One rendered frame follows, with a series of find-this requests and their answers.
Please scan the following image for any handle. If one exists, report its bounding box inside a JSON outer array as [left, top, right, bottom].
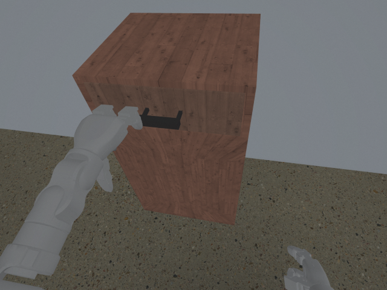
[[140, 108, 182, 130]]

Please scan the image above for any cabinet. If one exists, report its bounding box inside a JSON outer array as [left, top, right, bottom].
[[72, 13, 261, 225]]

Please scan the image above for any drawer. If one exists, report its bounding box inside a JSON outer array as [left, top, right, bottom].
[[84, 82, 245, 137]]

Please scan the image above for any robot left hand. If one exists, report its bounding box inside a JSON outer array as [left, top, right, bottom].
[[74, 105, 143, 192]]

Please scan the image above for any robot left forearm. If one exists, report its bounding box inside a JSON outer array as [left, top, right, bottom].
[[0, 148, 103, 280]]

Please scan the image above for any robot right hand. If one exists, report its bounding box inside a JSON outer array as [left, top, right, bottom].
[[284, 245, 330, 290]]

